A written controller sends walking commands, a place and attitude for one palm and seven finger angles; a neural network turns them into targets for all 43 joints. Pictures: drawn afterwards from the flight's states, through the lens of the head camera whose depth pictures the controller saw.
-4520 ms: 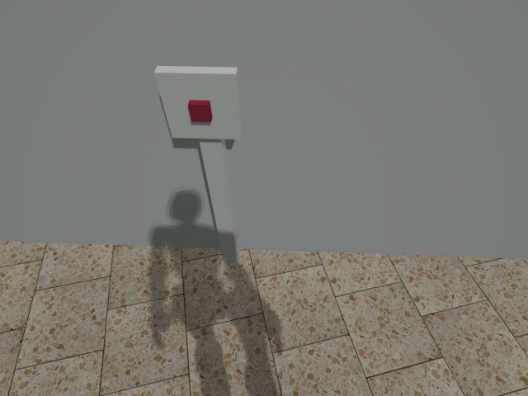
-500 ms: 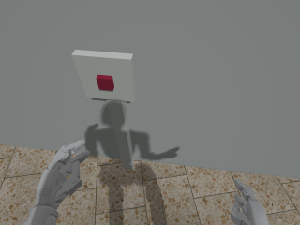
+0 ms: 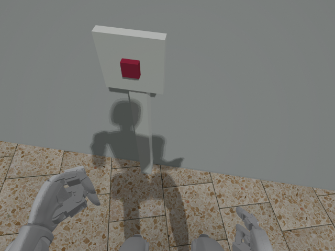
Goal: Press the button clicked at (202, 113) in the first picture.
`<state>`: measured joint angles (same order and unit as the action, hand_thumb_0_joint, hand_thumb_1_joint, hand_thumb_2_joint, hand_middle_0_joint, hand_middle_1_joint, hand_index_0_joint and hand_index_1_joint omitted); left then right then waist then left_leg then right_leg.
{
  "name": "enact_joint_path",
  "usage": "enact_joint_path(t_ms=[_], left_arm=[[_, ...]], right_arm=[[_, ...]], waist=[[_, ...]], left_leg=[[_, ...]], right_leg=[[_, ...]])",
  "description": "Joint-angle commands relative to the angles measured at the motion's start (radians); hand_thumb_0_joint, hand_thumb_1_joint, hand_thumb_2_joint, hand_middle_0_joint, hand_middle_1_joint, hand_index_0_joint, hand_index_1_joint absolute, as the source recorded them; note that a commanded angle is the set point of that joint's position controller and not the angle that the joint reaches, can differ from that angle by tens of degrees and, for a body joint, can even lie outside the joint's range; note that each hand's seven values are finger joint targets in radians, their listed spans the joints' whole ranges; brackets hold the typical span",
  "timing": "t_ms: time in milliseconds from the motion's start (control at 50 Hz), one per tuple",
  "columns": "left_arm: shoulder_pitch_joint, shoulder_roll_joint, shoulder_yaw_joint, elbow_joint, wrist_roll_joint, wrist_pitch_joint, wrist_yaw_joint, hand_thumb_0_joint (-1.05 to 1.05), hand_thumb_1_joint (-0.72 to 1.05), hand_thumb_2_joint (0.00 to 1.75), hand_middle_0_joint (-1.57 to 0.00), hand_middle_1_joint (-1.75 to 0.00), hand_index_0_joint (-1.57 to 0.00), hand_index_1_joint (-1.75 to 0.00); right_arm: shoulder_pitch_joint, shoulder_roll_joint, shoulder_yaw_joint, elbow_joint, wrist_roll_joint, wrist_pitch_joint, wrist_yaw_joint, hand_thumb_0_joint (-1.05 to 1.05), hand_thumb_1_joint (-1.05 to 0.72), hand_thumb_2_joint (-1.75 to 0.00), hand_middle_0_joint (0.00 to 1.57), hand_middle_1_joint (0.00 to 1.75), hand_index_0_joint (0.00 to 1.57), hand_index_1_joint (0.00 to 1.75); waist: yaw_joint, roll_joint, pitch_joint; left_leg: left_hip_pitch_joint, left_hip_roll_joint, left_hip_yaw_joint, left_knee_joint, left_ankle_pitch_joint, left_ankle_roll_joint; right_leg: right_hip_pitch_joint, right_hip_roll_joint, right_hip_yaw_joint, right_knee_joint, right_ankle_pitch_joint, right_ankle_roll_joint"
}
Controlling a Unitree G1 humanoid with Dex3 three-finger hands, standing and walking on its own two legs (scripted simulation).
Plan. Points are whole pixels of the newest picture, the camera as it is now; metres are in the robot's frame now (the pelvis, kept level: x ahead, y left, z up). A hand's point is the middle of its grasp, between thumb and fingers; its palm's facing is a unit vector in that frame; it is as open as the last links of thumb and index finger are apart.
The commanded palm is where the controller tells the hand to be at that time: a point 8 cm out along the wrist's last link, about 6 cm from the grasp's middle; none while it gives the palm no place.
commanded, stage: raise the hand and make a fist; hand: left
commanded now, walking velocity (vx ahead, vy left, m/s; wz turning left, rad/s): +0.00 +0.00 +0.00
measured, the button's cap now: (131, 68) +0.55 +0.13 +0.11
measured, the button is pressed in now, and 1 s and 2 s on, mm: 0 0 0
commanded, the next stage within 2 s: aim a knuckle at the button in 1.22 s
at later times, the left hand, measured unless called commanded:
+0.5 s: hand (69, 187) +0.23 +0.21 +0.08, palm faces -0.08 -1.00 -0.05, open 3.1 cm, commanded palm +0.21 +0.26 +0.09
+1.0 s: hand (69, 172) +0.25 +0.20 +0.10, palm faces -0.09 -0.99 -0.04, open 3.1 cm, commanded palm +0.22 +0.26 +0.11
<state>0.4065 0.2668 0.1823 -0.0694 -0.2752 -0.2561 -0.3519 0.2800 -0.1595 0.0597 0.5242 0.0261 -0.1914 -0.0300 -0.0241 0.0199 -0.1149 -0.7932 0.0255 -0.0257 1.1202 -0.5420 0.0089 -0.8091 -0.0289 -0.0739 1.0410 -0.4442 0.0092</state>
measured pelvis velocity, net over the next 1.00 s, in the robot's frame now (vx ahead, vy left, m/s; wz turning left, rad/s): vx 0.03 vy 0.00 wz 0.01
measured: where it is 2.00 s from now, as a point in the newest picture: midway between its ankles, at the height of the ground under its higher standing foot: outside the picture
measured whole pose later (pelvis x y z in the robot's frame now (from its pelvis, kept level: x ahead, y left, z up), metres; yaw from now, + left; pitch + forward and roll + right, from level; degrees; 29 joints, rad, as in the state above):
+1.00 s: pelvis +0.03 +0.00 +0.03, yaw +0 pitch +8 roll -2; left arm 0.32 0.30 0.26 -0.01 -0.32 -0.21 -0.41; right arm 0.29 -0.27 0.04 0.52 0.04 -0.22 -0.05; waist -0.02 0.03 -0.10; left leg -0.57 0.02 -0.02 0.92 -0.49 0.01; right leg -0.59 -0.02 -0.07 0.85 -0.41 0.01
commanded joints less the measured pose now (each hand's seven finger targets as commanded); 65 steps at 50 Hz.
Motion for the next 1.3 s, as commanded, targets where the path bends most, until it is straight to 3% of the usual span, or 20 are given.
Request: enact_joint_path(t_ms=[0,60,100,300,360,500,560,640,660,740,760,800,860,920,1020,1060,1120,1160,1220,1280], left_arm=[[0.003,0.101,0.082,-0.211,-0.027,-0.098,0.029,0.0,0.9,0.9,-1.3,-1.5,-1.3,-1.5],[-0.006,0.113,0.074,-0.218,-0.027,-0.119,0.024,0.0,0.9,0.9,-1.3,-1.5,-1.3,-1.5],[0.005,0.104,0.063,-0.241,-0.023,-0.126,0.021,0.0,0.9,0.9,-1.3,-1.5,-1.3,-1.5],[-0.005,0.11,0.063,-0.296,-0.01,-0.089,0.044,0.0,0.9,0.9,-1.3,-1.5,-1.3,-1.5],[-0.018,0.134,0.085,-0.247,-0.01,-0.066,0.038,0.0,0.9,0.9,-1.3,-1.5,-1.3,-1.5],[-0.074,0.149,0.106,-0.259,-0.034,-0.046,0.0,0.0,0.9,0.9,-1.3,-1.5,-1.3,-1.5],[-0.094,0.159,0.122,-0.223,-0.047,-0.035,-0.013,0.0,0.9,0.9,-1.3,-1.5,-1.3,-1.5],[-0.126,0.17,0.141,-0.204,-0.058,-0.028,-0.026,0.0,0.9,0.9,-1.3,-1.5,-1.3,-1.5],[-0.134,0.181,0.147,-0.191,-0.059,-0.025,-0.029,0.0,0.9,0.9,-1.3,-1.5,-1.3,-1.5],[-0.158,0.195,0.166,-0.188,-0.07,-0.024,-0.04,0.0,0.9,0.9,-1.3,-1.5,-1.3,-1.5],[-0.163,0.195,0.165,-0.172,-0.074,-0.022,-0.044,0.0,0.9,0.9,-1.3,-1.5,-1.3,-1.5],[-0.188,0.201,0.168,-0.175,-0.078,-0.023,-0.048,0.0,0.9,0.9,-1.3,-1.5,-1.3,-1.5],[-0.161,0.179,0.158,-0.12,-0.081,-0.012,-0.052,0.0,0.9,0.9,-1.3,-1.5,-1.3,-1.5],[-0.158,0.189,0.166,-0.14,-0.077,-0.02,-0.052,0.0,0.9,0.9,-1.3,-1.5,-1.3,-1.5],[-0.175,0.188,0.163,-0.155,-0.071,-0.046,-0.037,0.0,0.9,0.9,-1.3,-1.5,-1.3,-1.5],[-0.181,0.198,0.168,-0.133,-0.069,-0.049,-0.034,0.0,0.9,0.9,-1.3,-1.5,-1.3,-1.5],[-0.18,0.19,0.161,-0.152,-0.064,-0.059,-0.036,0.0,0.9,0.9,-1.3,-1.5,-1.3,-1.5],[-0.178,0.196,0.166,-0.138,-0.067,-0.055,-0.037,0.0,0.9,0.9,-1.3,-1.5,-1.3,-1.5],[-0.185,0.181,0.151,-0.136,-0.068,-0.055,-0.045,0.0,0.9,0.9,-1.3,-1.5,-1.3,-1.5],[-0.198,0.189,0.156,-0.133,-0.07,-0.055,-0.051,0.0,0.9,0.9,-1.3,-1.5,-1.3,-1.5]], right_arm=[[-0.104,-0.192,-0.098,-0.193,0.0,-0.084,-0.012,0.0,-0.9,-0.9,0.2,0.3,0.2,0.3],[-0.097,-0.205,-0.098,-0.193,0.002,-0.095,-0.01,0.0,-0.9,-0.9,0.2,0.3,0.2,0.3],[-0.079,-0.207,-0.102,-0.196,0.006,-0.101,-0.009,0.0,-0.9,-0.9,0.2,0.3,0.2,0.3],[-0.051,-0.209,-0.103,-0.195,0.01,-0.086,-0.008,0.0,-0.9,-0.9,0.2,0.3,0.2,0.3],[-0.057,-0.21,-0.097,-0.194,0.008,-0.072,-0.01,0.0,-0.9,-0.9,0.2,0.3,0.2,0.3],[-0.059,-0.211,-0.082,-0.198,0.01,-0.069,-0.013,0.0,-0.9,-0.9,0.2,0.3,0.2,0.3],[-0.064,-0.214,-0.076,-0.19,0.007,-0.071,-0.014,0.0,-0.9,-0.9,0.2,0.3,0.2,0.3],[-0.064,-0.216,-0.072,-0.182,0.01,-0.077,-0.018,0.0,-0.9,-0.9,0.2,0.3,0.2,0.3],[-0.069,-0.219,-0.071,-0.179,0.009,-0.078,-0.02,0.0,-0.9,-0.9,0.2,0.3,0.2,0.3],[-0.062,-0.22,-0.071,-0.175,0.011,-0.086,-0.025,0.0,-0.9,-0.9,0.2,0.3,0.2,0.3],[-0.07,-0.221,-0.07,-0.171,0.012,-0.086,-0.025,0.0,-0.9,-0.9,0.2,0.3,0.2,0.3],[-0.068,-0.223,-0.068,-0.167,0.014,-0.089,-0.027,0.0,-0.9,-0.9,0.2,0.3,0.2,0.3],[-0.075,-0.223,-0.07,-0.17,0.015,-0.09,-0.028,0.0,-0.9,-0.9,0.2,0.3,0.2,0.3],[-0.066,-0.224,-0.075,-0.174,0.015,-0.094,-0.027,0.0,-0.9,-0.9,0.2,0.3,0.2,0.3],[-0.067,-0.222,-0.075,-0.17,0.013,-0.096,-0.024,0.0,-0.9,-0.9,0.2,0.3,0.2,0.3],[-0.07,-0.224,-0.074,-0.166,0.011,-0.094,-0.027,0.0,-0.9,-0.9,0.2,0.3,0.2,0.3],[-0.068,-0.221,-0.075,-0.166,0.014,-0.098,-0.027,0.0,-0.9,-0.9,0.2,0.3,0.2,0.3],[-0.068,-0.223,-0.075,-0.162,0.011,-0.097,-0.028,0.0,-0.9,-0.9,0.2,0.3,0.2,0.3],[-0.069,-0.222,-0.073,-0.159,0.014,-0.098,-0.03,0.0,-0.9,-0.9,0.2,0.3,0.2,0.3],[-0.073,-0.225,-0.072,-0.16,0.013,-0.1,-0.032,0.0,-0.9,-0.9,0.2,0.3,0.2,0.3]], waist=[[0.026,0.005,-0.173],[0.017,0.006,-0.148],[0.017,0.05,-0.17],[0.015,0.105,-0.178],[0.011,0.056,-0.142],[0.011,0.101,-0.169],[0.011,0.047,-0.162],[0.013,0.068,-0.158],[0.013,0.034,-0.151],[0.015,0.035,-0.173],[0.014,0.014,-0.153],[0.017,0.06,-0.142],[0.019,0.006,-0.109],[0.026,0.032,-0.143],[0.022,0.049,-0.124],[0.019,0.02,-0.101],[0.021,0.06,-0.126],[0.018,0.01,-0.131],[0.016,0.047,-0.12],[0.017,0.024,-0.123]], left_leg=[[0.075,-0.027,-0.03,-0.24,0.202,0.003],[0.078,-0.028,-0.033,-0.243,0.19,0.003],[0.114,-0.028,-0.031,-0.255,0.198,0.001],[0.217,-0.015,-0.042,-0.276,0.401,-0.017],[0.201,-0.016,-0.038,-0.281,0.394,-0.013],[0.248,-0.018,-0.028,-0.294,0.423,-0.012],[0.242,-0.02,-0.03,-0.297,0.428,-0.009],[0.248,-0.023,-0.024,-0.313,0.405,-0.008],[0.244,-0.023,-0.024,-0.312,0.408,-0.004],[0.259,-0.026,-0.016,-0.328,0.404,-0.002],[0.255,-0.026,-0.018,-0.329,0.4,0.0],[0.263,-0.028,-0.013,-0.341,0.377,-0.001],[0.243,-0.03,-0.009,-0.347,0.35,0.002],[0.259,-0.034,0.0,-0.35,0.37,0.002],[0.261,-0.034,0.0,-0.354,0.347,0.001],[0.246,-0.033,-0.001,-0.352,0.33,0.004],[0.266,-0.034,0.0,-0.358,0.338,0.003],[0.261,-0.032,-0.003,-0.351,0.354,0.006],[0.263,-0.033,-0.001,-0.356,0.332,0.003],[0.256,-0.035,-0.001,-0.353,0.333,0.006]], right_leg=[[0.166,0.049,-0.008,-0.146,0.025,-0.034],[0.153,0.051,-0.009,-0.146,0.02,-0.038],[0.152,0.048,-0.012,-0.15,0.034,-0.037],[0.197,0.054,-0.031,-0.151,0.195,-0.037],[0.221,0.062,-0.031,-0.166,0.214,-0.039],[0.267,0.057,-0.023,-0.198,0.262,-0.038],[0.29,0.062,-0.022,-0.207,0.282,-0.038],[0.307,0.053,-0.018,-0.23,0.277,-0.036],[0.321,0.057,-0.014,-0.233,0.283,-0.037],[0.349,0.049,-0.008,-0.255,0.293,-0.033],[0.355,0.053,-0.005,-0.261,0.29,-0.034],[0.352,0.048,-0.001,-0.275,0.27,-0.034],[0.359,0.049,0.006,-0.293,0.244,-0.033],[0.379,0.042,0.013,-0.293,0.272,-0.03],[0.365,0.043,0.015,-0.296,0.247,-0.032],[0.359,0.048,0.018,-0.301,0.224,-0.033],[0.365,0.042,0.015,-0.296,0.236,-0.033],[0.373,0.047,0.017,-0.294,0.257,-0.031],[0.359,0.043,0.015,-0.299,0.236,-0.03],[0.369,0.042,0.022,-0.301,0.238,-0.029]])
